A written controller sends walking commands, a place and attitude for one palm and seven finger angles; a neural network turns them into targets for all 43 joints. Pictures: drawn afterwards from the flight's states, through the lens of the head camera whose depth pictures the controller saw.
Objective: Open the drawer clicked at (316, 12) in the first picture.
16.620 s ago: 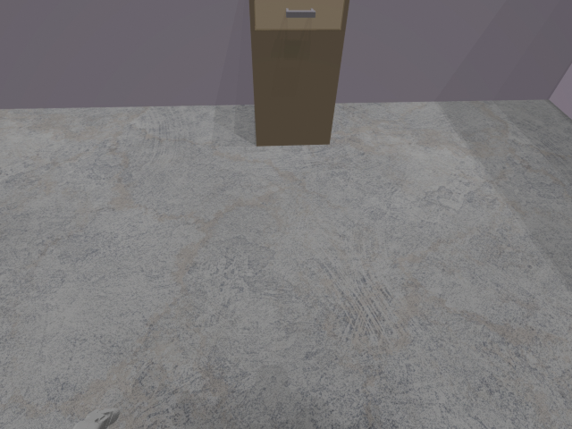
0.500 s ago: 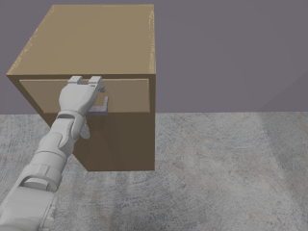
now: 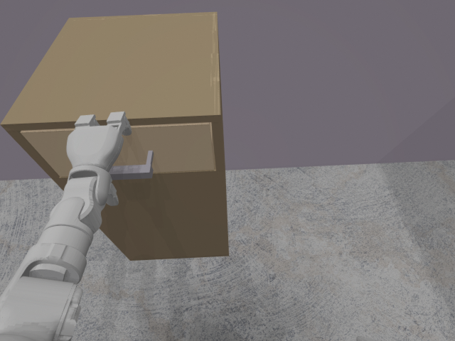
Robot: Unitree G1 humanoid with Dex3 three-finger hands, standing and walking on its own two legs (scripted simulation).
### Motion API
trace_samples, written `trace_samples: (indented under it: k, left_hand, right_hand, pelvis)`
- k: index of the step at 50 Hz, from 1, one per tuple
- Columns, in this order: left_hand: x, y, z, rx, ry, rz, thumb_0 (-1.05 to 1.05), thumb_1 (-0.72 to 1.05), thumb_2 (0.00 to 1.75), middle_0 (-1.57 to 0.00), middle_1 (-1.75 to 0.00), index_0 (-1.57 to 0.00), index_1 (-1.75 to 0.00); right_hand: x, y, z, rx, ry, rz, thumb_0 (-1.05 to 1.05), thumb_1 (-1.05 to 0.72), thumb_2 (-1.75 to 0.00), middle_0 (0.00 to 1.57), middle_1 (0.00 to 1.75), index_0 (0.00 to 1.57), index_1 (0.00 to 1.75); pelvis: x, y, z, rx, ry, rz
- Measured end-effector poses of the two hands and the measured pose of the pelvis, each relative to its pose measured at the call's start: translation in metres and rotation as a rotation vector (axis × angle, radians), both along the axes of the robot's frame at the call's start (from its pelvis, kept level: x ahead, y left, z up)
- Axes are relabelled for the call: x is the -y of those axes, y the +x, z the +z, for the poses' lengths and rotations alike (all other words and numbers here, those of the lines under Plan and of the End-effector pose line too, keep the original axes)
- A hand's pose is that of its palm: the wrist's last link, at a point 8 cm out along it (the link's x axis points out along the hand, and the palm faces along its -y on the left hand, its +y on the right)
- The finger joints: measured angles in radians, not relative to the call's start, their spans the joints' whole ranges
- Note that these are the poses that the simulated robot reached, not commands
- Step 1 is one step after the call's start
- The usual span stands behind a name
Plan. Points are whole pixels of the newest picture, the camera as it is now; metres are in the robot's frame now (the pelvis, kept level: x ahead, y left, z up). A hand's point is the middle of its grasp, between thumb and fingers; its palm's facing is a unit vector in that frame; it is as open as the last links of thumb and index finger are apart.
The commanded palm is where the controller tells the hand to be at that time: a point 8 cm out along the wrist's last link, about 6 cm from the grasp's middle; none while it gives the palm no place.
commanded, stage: move the hooked fingers above the handle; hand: left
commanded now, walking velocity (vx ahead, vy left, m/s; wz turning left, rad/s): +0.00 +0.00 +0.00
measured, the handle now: (124, 164) +0.48 +0.25 -0.01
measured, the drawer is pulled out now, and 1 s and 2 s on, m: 0.00 0.00 0.00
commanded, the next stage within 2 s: lower the fingers behind the handle in 1.54 s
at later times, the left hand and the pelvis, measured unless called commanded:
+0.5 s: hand (117, 158) +0.43 +0.22 +0.07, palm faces +0.05 +0.00 -1.00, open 13.9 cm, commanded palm +0.39 +0.24 +0.10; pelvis -0.01 +0.00 +0.00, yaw +0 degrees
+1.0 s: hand (126, 152) +0.44 +0.21 +0.07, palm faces +0.11 +0.00 -0.99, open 13.4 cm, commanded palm +0.41 +0.24 +0.10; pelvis -0.01 +0.00 +0.00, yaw +1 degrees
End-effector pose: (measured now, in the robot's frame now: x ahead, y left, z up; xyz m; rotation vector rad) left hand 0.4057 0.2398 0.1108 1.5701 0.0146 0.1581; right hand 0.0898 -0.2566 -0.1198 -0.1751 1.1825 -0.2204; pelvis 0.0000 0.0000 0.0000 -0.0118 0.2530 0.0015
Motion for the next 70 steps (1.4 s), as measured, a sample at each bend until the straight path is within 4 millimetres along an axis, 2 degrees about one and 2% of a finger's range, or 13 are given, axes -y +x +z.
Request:
trace_samples:
  k: [6, 10, 15, 19, 23, 29, 34, 39, 46, 54, 58, 65, 70]
  left_hand:
    - [-0.022, -0.022, -0.023, -0.216, -0.043, 0.13, 0.0, -0.49, 0.3, -0.33, -1.22, -0.31, -1.2]
    - [0.008, -0.029, -0.029, -0.238, -0.101, -0.071, -0.01, -0.49, 0.3, -0.33, -1.21, -0.32, -1.2]
    - [0.046, -0.019, -0.008, -0.049, -0.072, -0.284, 0.0, -0.49, 0.3, -0.33, -1.21, -0.32, -1.2]
    - [0.026, 0.0, 0.011, 0.088, -0.043, -0.132, 0.0, -0.49, 0.3, -0.32, -1.2, -0.32, -1.2]
    - [0.024, 0.002, 0.014, 0.049, -0.009, -0.041, 0.0, -0.49, 0.3, -0.37, -1.26, -0.31, -1.22]
    - [-0.001, -0.007, -0.016, -0.23, -0.026, 0.114, 0.0, -0.49, 0.3, -0.35, -1.24, -0.3, -1.22]
    - [0.002, -0.018, -0.031, -0.272, -0.057, -0.051, 0.0, -0.49, 0.3, -0.33, -1.22, -0.31, -1.21]
    - [0.028, -0.015, -0.015, -0.088, -0.051, -0.246, 0.0, -0.49, 0.3, -0.33, -1.21, -0.32, -1.21]
    - [0.026, 0.008, 0.0, 0.069, -0.035, -0.102, 0.0, -0.49, 0.3, -0.4, -1.29, -0.34, -1.25]
    - [0.036, 0.014, 0.015, -0.062, -0.026, 0.007, 0.0, -0.49, 0.3, -0.37, -1.25, -0.36, -1.36]
    - [0.025, 0.011, 0.009, -0.167, -0.028, 0.031, 0.0, -0.49, 0.3, -0.34, -1.23, -0.33, -1.33]
    - [-0.014, -0.02, -0.039, -0.295, -0.039, -0.009, 0.0, -0.49, 0.3, -0.31, -1.21, -0.32, -1.25]
    - [-0.011, -0.024, -0.027, -0.122, -0.036, -0.156, 0.0, -0.49, 0.3, -0.3, -1.21, -0.31, -1.22]
  right_hand:
    - [-0.004, 0.002, 0.003, -0.015, 0.021, 0.007, 0.01, -0.9, -0.9, 0.2, 0.3, 0.2, 0.3]
    - [-0.001, 0.009, 0.012, 0.003, -0.034, 0.04, 0.01, -0.9, -0.9, 0.2, 0.3, 0.2, 0.3]
    - [0.004, 0.017, 0.01, 0.042, -0.064, 0.047, 0.01, -0.9, -0.9, 0.2, 0.3, 0.2, 0.3]
    - [0.0, 0.013, 0.002, 0.044, -0.035, 0.031, 0.01, -0.9, -0.9, 0.2, 0.3, 0.2, 0.3]
    - [-0.01, 0.003, -0.004, 0.003, 0.027, 0.02, 0.01, -0.9, -0.9, 0.2, 0.3, 0.2, 0.3]
    - [-0.013, -0.014, 0.005, -0.012, 0.038, -0.022, 0.01, -0.9, -0.9, 0.2, 0.3, 0.2, 0.3]
    - [0.003, -0.027, 0.013, -0.026, -0.049, -0.015, 0.01, -0.9, -0.9, 0.2, 0.3, 0.2, 0.3]
    - [0.019, -0.035, 0.005, -0.067, -0.098, 0.0, 0.01, -0.9, -0.9, 0.2, 0.3, 0.2, 0.3]
    - [0.012, -0.036, -0.007, -0.086, -0.041, -0.006, 0.01, -0.9, -0.9, 0.2, 0.3, 0.2, 0.3]
    - [-0.006, -0.031, 0.003, -0.032, 0.017, -0.041, 0.01, -0.9, -0.9, 0.2, 0.3, 0.2, 0.3]
    - [-0.002, -0.031, 0.014, 0.024, -0.007, -0.057, 0.01, -0.9, -0.9, 0.2, 0.3, 0.2, 0.3]
    - [0.02, -0.045, 0.016, -0.004, -0.087, -0.041, 0.01, -0.9, -0.9, 0.2, 0.3, 0.2, 0.3]
    - [0.029, -0.053, 0.005, -0.102, -0.13, 0.004, 0.01, -0.9, -0.9, 0.2, 0.3, 0.2, 0.3]
  pelvis:
    - [0.001, 0.005, 0.006, 0.025, -0.001, 0.023]
    - [0.002, 0.004, 0.006, 0.046, -0.005, 0.051]
    - [-0.001, -0.003, -0.001, 0.029, -0.009, 0.052]
    - [-0.002, -0.008, -0.004, 0.007, -0.004, 0.022]
    - [-0.003, -0.008, -0.001, 0.005, 0.001, 0.006]
    - [0.003, -0.007, 0.006, 0.035, 0.006, 0.003]
    - [0.006, -0.01, 0.005, 0.037, -0.004, 0.031]
    - [0.001, -0.012, -0.003, 0.007, -0.013, 0.051]
    - [-0.001, -0.013, -0.007, -0.027, -0.007, 0.03]
    - [0.005, -0.015, 0.003, 0.018, 0.002, 0.009]
    - [0.01, -0.019, 0.005, 0.034, 0.003, 0.002]
    - [0.01, -0.023, 0.0, 0.013, -0.007, 0.013]
    - [0.005, -0.02, -0.008, -0.024, -0.019, 0.055]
